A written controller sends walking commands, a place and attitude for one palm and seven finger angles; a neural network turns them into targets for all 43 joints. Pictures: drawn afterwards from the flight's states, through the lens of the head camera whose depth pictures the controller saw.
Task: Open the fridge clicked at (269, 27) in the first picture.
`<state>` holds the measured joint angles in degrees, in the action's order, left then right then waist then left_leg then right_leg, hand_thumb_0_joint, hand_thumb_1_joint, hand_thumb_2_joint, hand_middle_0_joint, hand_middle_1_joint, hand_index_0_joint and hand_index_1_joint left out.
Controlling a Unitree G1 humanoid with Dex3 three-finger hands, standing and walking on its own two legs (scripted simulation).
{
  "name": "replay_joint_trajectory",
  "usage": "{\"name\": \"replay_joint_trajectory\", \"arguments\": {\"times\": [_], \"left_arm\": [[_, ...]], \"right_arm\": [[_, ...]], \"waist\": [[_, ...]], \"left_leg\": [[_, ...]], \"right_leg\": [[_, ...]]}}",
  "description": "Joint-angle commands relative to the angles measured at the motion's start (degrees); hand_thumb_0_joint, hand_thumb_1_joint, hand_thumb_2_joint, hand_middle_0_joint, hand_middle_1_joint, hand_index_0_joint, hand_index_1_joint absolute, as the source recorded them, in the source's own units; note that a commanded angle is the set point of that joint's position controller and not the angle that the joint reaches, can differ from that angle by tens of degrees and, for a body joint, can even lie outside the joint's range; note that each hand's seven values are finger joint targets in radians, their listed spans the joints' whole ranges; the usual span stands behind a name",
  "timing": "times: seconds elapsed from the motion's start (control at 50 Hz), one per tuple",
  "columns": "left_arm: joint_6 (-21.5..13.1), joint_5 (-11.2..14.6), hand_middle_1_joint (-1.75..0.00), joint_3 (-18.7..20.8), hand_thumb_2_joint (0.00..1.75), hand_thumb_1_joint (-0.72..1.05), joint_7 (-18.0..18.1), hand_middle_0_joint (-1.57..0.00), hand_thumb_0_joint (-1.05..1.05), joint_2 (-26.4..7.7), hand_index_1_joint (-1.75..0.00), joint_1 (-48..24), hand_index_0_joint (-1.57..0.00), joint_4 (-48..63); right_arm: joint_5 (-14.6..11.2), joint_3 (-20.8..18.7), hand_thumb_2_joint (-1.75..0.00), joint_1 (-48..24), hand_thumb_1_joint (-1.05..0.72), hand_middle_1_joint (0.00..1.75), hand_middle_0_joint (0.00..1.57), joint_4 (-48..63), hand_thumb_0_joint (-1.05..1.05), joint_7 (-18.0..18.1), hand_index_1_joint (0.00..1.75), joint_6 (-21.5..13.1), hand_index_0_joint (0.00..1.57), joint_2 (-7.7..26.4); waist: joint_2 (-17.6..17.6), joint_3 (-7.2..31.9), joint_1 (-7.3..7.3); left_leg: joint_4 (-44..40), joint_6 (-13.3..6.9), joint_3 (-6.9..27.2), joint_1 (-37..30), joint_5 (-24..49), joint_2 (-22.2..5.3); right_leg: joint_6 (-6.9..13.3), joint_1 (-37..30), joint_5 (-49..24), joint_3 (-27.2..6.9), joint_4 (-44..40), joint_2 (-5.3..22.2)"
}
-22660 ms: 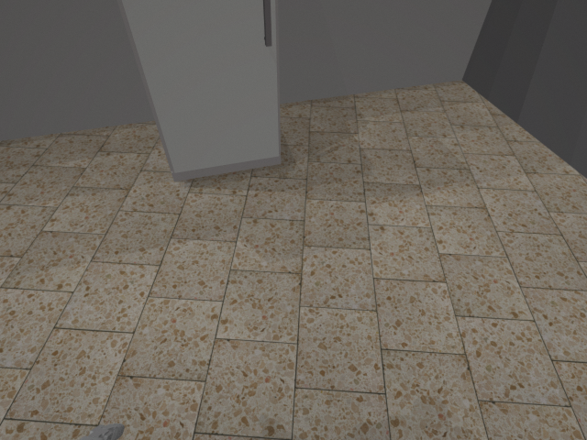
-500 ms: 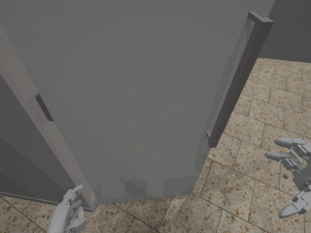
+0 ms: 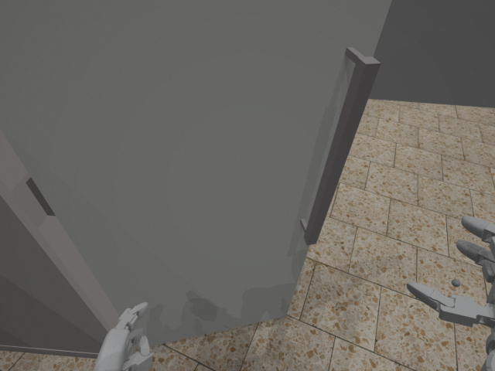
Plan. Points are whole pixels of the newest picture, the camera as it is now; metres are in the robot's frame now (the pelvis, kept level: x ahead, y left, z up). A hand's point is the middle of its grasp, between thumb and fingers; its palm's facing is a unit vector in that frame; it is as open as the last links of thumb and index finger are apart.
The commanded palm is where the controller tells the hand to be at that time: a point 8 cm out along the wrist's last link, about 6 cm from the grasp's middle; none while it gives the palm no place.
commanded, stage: draw the hand back to the body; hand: right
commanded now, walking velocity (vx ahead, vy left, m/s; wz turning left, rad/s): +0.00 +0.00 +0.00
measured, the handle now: (326, 166) +0.44 -0.15 +0.12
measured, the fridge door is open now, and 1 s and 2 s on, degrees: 73 73 73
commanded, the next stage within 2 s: step back with the hand held close in 0.72 s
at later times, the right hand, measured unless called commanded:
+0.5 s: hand (474, 271) +0.20 -0.27 +0.16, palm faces +0.48 +0.79 -0.38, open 7.7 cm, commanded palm +0.15 -0.29 +0.18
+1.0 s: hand (468, 275) +0.20 -0.26 +0.16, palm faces +0.43 +0.81 -0.39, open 7.4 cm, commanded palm +0.14 -0.29 +0.18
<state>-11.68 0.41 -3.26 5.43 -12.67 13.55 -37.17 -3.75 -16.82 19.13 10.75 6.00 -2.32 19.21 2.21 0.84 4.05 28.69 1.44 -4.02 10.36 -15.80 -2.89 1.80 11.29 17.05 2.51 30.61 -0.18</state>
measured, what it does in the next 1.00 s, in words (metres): stands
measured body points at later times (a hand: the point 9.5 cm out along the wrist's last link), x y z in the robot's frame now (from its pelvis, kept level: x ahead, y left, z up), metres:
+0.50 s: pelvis +0.01 +0.01 +0.01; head -0.01 +0.03 +0.46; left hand +0.20 +0.23 -0.07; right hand +0.17 -0.31 +0.18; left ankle +0.00 +0.14 -0.74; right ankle +0.00 -0.10 -0.74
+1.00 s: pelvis -0.01 +0.01 +0.01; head -0.02 +0.02 +0.46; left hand +0.18 +0.23 -0.07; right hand +0.17 -0.30 +0.19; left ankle +0.00 +0.14 -0.74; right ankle +0.00 -0.10 -0.74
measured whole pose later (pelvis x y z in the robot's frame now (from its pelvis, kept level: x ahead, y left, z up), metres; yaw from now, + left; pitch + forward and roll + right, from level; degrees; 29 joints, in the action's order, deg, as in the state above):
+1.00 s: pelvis -0.01 +0.01 +0.01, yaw +1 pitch -2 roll +1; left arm -4.6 -0.5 -1.6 4.2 -13.3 10.6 -34.8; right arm -3.2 -21.1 25.4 21.8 5.8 -7.1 19.5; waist 2.9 -0.3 2.2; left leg 22.8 0.8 -4.1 8.6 -12.0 -1.2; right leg 1.2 10.4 14.6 2.5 27.1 1.2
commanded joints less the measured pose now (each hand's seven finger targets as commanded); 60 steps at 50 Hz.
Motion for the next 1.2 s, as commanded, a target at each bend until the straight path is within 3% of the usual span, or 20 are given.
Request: {"name": "replay_joint_trajectory", "arguments": {"times": [0.0,0.02,0.1,0.18,0.24,0.32,0.38,0.52,0.66,0.72,0.78,0.8,0.82,0.84,0.86,0.9,0.96,1.04,1.12,1.18], "left_arm": [[-2.4,0.0,-0.30,3.2,0.90,0.90,0.3,-0.20,0.00,-7.5,-0.30,-7.2,-0.20,8.8],[-2.3,-0.2,-0.30,3.4,0.90,0.90,0.3,-0.20,0.00,-7.8,-0.30,-7.3,-0.20,8.7],[-1.6,-0.3,-0.30,3.5,0.90,0.90,-0.3,-0.20,0.00,-7.2,-0.30,-7.5,-0.20,9.0],[-1.0,-0.4,-0.30,3.7,0.90,0.90,-0.6,-0.20,0.00,-6.7,-0.30,-7.6,-0.20,9.2],[-0.6,-0.5,-0.30,3.8,0.90,0.90,-0.7,-0.20,0.00,-6.7,-0.30,-7.7,-0.20,9.3],[-0.2,-0.7,-0.30,3.9,0.90,0.90,-0.6,-0.20,0.00,-6.7,-0.30,-8.3,-0.20,9.4],[0.5,-0.4,-0.30,3.9,0.90,0.90,-0.5,-0.20,0.00,-6.5,-0.30,-8.2,-0.20,9.3],[0.4,-0.8,-0.30,3.9,0.90,0.90,0.2,-0.20,0.00,-6.7,-0.30,-8.9,-0.20,9.1],[-0.2,-0.8,-0.30,3.7,0.90,0.90,0.2,-0.20,0.00,-6.1,-0.30,-9.2,-0.20,8.7],[0.1,-0.8,-0.30,3.8,0.90,0.90,0.3,-0.20,0.00,-6.3,-0.30,-9.2,-0.20,8.5],[0.2,-0.7,-0.30,3.8,0.90,0.90,0.2,-0.20,0.00,-6.2,-0.30,-9.3,-0.20,8.7],[0.3,-0.7,-0.30,3.7,0.90,0.90,0.2,-0.20,0.00,-6.2,-0.30,-9.5,-0.20,8.7],[0.0,-0.9,-0.30,3.5,0.90,0.90,0.1,-0.20,0.00,-6.2,-0.30,-9.9,-0.20,9.0],[1.4,-0.2,-0.30,3.4,0.90,0.90,-0.3,-0.20,0.00,-7.4,-0.30,-11.1,-0.20,11.3],[2.4,-0.7,-0.30,3.4,0.90,0.90,-0.4,-0.20,0.00,-6.7,-0.30,-9.9,-0.20,9.9],[3.9,-0.8,-0.30,3.9,0.90,0.90,-0.8,-0.20,0.00,-6.6,-0.30,-9.0,-0.20,10.8],[5.7,-0.7,-0.30,4.4,0.90,0.90,-0.6,-0.20,0.00,-6.8,-0.30,-8.8,-0.20,12.1],[7.2,-0.5,-0.30,4.9,0.90,0.90,-0.2,-0.20,0.00,-6.9,-0.30,-8.6,-0.20,13.8],[7.5,-0.4,-0.30,5.2,0.90,0.90,0.2,-0.20,0.00,-7.2,-0.30,-8.6,-0.20,14.9],[7.3,-0.2,-0.30,5.3,0.90,0.90,0.1,-0.20,0.00,-7.4,-0.30,-8.0,-0.20,15.1]], "right_arm": [[0.2,-5.9,-0.62,-7.6,-0.32,0.64,0.22,14.9,0.00,1.3,0.64,-3.4,0.22,11.4],[0.1,-7.2,-0.64,-6.6,-0.36,0.62,0.22,15.0,0.00,1.3,0.62,-3.4,0.22,12.3],[0.0,-7.9,-0.71,-4.8,-0.50,0.53,0.21,18.6,0.00,1.1,0.53,-3.5,0.21,12.2],[-0.4,-9.5,-0.78,-1.6,-0.65,0.45,0.21,20.2,0.00,0.9,0.45,-3.5,0.21,12.5],[-0.4,-10.1,-0.83,-1.2,-0.75,0.38,0.21,22.0,0.00,0.7,0.38,-3.4,0.21,12.7],[-0.7,-11.6,-0.90,-0.2,-0.90,0.30,0.20,22.5,0.00,0.6,0.30,-3.6,0.20,13.4],[-0.8,-9.9,-0.90,0.1,-0.90,0.30,0.20,20.2,0.00,0.3,0.30,-3.4,0.20,11.4],[-0.4,-11.1,-0.90,-1.9,-0.90,0.30,0.20,21.9,0.00,0.7,0.30,-3.7,0.20,13.6],[-0.3,-10.8,-0.90,-2.3,-0.90,0.30,0.20,22.9,0.00,0.9,0.30,-4.1,0.20,13.1],[-0.6,-10.7,-0.90,-1.1,-0.90,0.30,0.20,20.0,0.00,0.7,0.30,-3.8,0.20,12.5],[-0.7,-10.5,-0.90,-2.1,-0.90,0.30,0.20,20.4,0.00,0.5,0.30,-4.2,0.20,12.3],[-0.6,-10.3,-0.90,-2.1,-0.90,0.30,0.20,20.3,0.00,0.4,0.30,-4.2,0.20,12.1],[-0.4,-6.3,-0.90,-3.4,-0.90,0.30,0.20,22.3,0.00,0.0,0.30,-4.3,0.20,9.2],[0.0,-13.7,-0.90,-10.8,-0.90,0.30,0.20,26.9,0.00,1.0,0.30,-6.9,0.20,17.1],[0.2,-10.9,-0.90,-4.3,-0.90,0.30,0.20,21.2,0.00,0.8,0.30,-7.3,0.20,13.0],[0.5,-9.3,-0.90,1.9,-0.90,0.30,0.20,20.4,0.00,0.7,0.30,-7.8,0.20,10.9],[0.4,-11.4,-0.90,5.2,-0.90,0.30,0.20,23.6,0.00,1.3,0.30,-9.1,0.20,12.6],[0.2,-13.7,-0.90,7.2,-0.90,0.30,0.20,27.5,0.00,2.0,0.30,-9.9,0.20,14.8],[0.1,-14.7,-0.90,8.7,-0.90,0.30,0.20,29.1,0.00,2.2,0.30,-10.3,0.20,15.5],[0.2,-14.0,-0.90,9.5,-0.90,0.30,0.20,28.4,0.00,2.3,0.30,-10.3,0.20,14.2]], "waist": [[1.6,3.8,-0.34],[0.2,4.2,0.05],[2.1,4.6,0.17],[1.3,4.4,0.52],[2.5,4.0,0.53],[0.9,2.7,0.81],[-0.7,1.0,0.25],[1.8,2.9,0.78],[3.2,2.4,0.74],[-0.2,0.2,0.73],[0.4,0.3,0.56],[1.5,0.1,0.65],[2.5,0.2,0.30],[0.5,-4.0,-1.89],[-3.8,-3.8,-2.27],[-5.7,-1.2,-2.20],[-1.1,3.9,-2.28],[1.3,8.0,-2.34],[2.6,8.4,-2.23],[2.7,6.9,-2.38]], "left_leg": [[-4.9,-2.7,1.2,-1.5,9.0,1.8],[-5.3,-2.8,1.1,-2.6,10.0,1.9],[-5.5,-2.6,1.2,-3.9,12.9,1.8],[-5.9,-2.4,1.1,-5.1,16.3,1.7],[-6.3,-2.4,1.2,-5.6,17.7,1.6],[-7.1,-2.3,1.2,-5.5,16.9,1.7],[-7.5,-2.1,1.2,-4.2,14.5,1.7],[-8.3,-2.1,1.6,-5.3,13.5,1.5],[-8.3,-2.2,1.5,-5.2,13.3,1.7],[-9.0,-2.1,1.4,-4.6,11.3,1.7],[-9.3,-2.0,1.6,-4.3,8.8,1.8],[-9.3,-2.0,1.6,-4.3,8.2,1.9],[-9.5,-2.0,1.7,-4.4,9.0,1.6],[-13.2,-1.9,7.7,0.9,9.3,-1.2],[-14.0,-2.4,8.0,1.7,7.6,-2.6],[-13.9,-2.7,8.4,2.5,7.2,-3.8],[-9.6,-2.3,6.3,-0.5,13.8,-3.0],[-4.3,-1.4,4.5,-3.9,21.1,-1.1],[-0.8,-0.8,4.1,-4.9,21.1,0.0],[1.3,-0.6,4.5,-5.9,17.9,0.5]], "right_leg": [[-0.8,-3.8,-13.7,-3.6,-8.3,1.8],[-0.8,-3.9,-15.2,-3.6,-8.4,1.8],[-1.1,-5.5,-19.1,-3.0,-8.3,1.8],[-1.0,-6.1,-22.8,-2.3,-7.9,1.8],[-0.9,-6.4,-24.2,-1.9,-7.8,1.8],[-0.6,-5.7,-21.6,-1.6,-8.3,1.5],[-0.3,-5.3,-18.3,-1.2,-8.6,1.6],[0.2,-6.3,-16.9,-1.2,-9.0,1.0],[-0.2,-6.8,-17.1,-1.4,-9.4,1.0],[0.0,-5.7,-15.0,-1.5,-10.0,1.3],[-0.1,-5.8,-12.5,-1.5,-10.5,1.2],[-0.1,-5.6,-12.1,-1.5,-10.8,1.1],[0.1,-6.3,-12.6,-1.5,-10.7,0.9],[1.0,-1.0,-7.4,-2.0,-8.2,2.4],[1.0,-0.6,-6.3,-2.9,-6.7,2.0],[0.8,-0.9,-7.6,-2.6,-5.2,2.1],[0.6,-1.3,-14.0,-3.1,-6.4,3.0],[0.6,-0.7,-23.1,-4.2,-7.3,4.6],[1.1,2.7,-22.9,-5.5,-8.6,5.8],[1.8,8.5,-15.9,-6.1,-9.9,6.9]]}}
